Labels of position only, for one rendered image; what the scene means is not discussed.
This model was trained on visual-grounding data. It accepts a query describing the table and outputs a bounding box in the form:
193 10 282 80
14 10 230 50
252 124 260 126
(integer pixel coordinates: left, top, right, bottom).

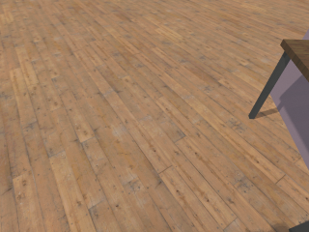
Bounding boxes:
248 39 309 232

